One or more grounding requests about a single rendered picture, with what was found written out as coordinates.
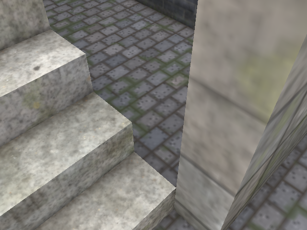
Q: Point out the stairs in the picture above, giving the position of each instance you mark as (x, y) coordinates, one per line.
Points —
(67, 159)

